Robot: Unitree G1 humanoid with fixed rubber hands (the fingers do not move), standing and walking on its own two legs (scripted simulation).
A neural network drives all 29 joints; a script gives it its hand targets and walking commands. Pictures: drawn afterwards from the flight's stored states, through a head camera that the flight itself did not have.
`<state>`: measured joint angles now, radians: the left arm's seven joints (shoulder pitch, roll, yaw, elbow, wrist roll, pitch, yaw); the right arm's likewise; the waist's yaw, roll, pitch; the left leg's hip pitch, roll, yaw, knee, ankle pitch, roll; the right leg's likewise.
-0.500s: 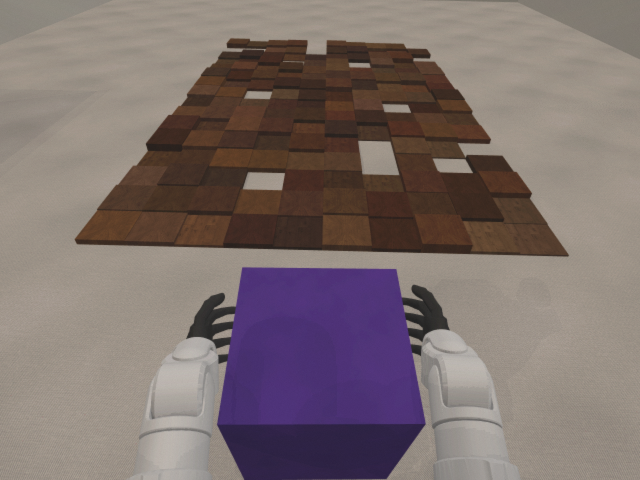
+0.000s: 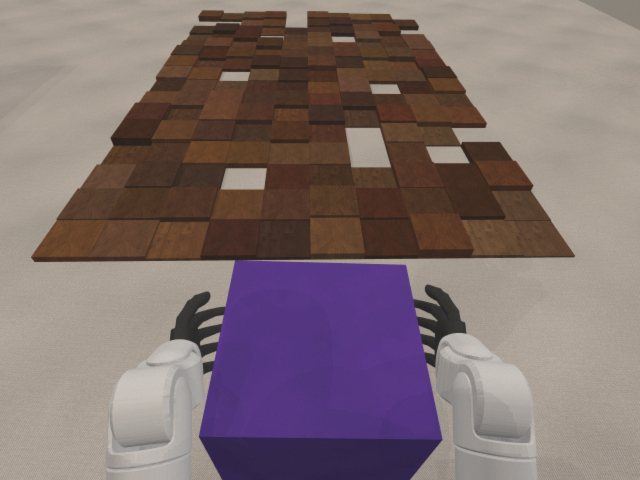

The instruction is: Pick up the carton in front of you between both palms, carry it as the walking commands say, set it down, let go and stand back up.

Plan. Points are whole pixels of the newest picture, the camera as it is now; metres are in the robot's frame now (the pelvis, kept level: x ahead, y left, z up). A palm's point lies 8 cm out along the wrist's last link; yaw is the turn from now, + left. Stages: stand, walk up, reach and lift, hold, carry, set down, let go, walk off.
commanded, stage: carry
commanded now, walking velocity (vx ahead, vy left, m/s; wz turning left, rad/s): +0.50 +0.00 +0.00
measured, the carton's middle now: (317, 386) +0.26 +0.00 +0.00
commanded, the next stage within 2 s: none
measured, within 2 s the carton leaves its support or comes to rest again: neither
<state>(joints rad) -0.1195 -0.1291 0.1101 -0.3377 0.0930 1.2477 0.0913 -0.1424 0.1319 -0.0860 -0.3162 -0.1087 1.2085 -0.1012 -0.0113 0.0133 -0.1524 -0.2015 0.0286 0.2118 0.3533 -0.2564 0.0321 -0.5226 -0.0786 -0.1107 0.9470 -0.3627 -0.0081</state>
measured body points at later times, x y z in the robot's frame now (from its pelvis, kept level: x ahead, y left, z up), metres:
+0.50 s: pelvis +0.32 -0.06 +0.01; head +0.35 -0.07 +0.45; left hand +0.58 +0.11 +0.07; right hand +0.62 -0.19 +0.07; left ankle +0.39 +0.09 -0.69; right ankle +0.27 -0.13 -0.74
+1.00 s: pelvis +0.66 -0.01 +0.00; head +0.68 +0.00 +0.45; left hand +0.98 +0.13 +0.14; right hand +0.97 -0.17 +0.15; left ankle +0.60 +0.06 -0.74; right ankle +0.75 -0.15 -0.69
